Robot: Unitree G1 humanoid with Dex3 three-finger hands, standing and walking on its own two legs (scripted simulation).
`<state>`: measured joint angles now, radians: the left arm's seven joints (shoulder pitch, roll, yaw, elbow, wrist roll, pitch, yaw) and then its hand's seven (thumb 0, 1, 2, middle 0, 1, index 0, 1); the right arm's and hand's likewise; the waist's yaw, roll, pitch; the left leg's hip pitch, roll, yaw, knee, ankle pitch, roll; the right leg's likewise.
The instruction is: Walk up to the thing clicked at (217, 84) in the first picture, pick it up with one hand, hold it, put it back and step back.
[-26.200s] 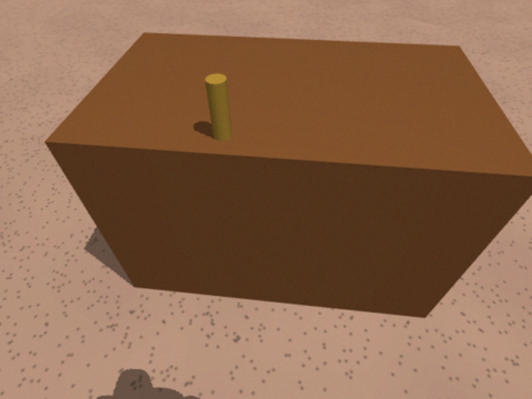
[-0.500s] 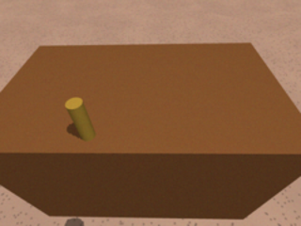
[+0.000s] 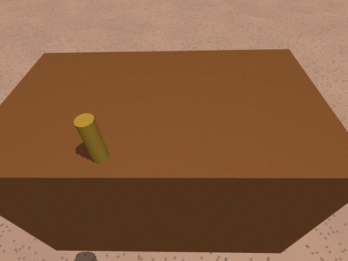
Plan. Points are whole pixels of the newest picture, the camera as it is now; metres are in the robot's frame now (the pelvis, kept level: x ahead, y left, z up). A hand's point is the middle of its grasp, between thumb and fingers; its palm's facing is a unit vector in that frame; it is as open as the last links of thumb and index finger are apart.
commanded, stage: stand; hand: left
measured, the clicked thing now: (93, 140) +0.42 +0.23 +0.04
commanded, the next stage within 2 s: none
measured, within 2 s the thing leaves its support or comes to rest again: neither
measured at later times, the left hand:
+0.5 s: hand out of the picture +0.08 +0.25 -0.15, palm faces -0.01 -0.94 -0.35, open 7.4 cm
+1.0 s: hand out of the picture +0.07 +0.26 -0.15, palm faces -0.02 -0.94 -0.35, open 7.3 cm
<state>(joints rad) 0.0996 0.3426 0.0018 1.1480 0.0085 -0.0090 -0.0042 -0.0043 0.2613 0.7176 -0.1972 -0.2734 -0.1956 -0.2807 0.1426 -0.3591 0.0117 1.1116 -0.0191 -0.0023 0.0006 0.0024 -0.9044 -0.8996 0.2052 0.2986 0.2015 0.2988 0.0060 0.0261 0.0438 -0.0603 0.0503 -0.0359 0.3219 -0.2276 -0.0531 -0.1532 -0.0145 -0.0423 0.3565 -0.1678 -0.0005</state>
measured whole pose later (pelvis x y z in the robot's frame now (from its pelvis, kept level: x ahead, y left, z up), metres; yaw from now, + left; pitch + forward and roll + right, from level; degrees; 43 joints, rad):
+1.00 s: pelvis +0.00 +0.01 +0.00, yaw +0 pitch -2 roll +0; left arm 0.11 0.35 0.00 1.14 0.01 -0.01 0.00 0.00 0.91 0.90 -0.21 -0.30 -0.21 -0.30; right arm 0.14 -0.35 0.01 1.11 -0.02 0.00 0.00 0.00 -0.90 -0.90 0.21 0.30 0.20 0.30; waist 0.00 0.02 0.05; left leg -0.05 0.05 -0.03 0.32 -0.23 -0.04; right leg -0.15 -0.02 -0.03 0.35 -0.16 0.01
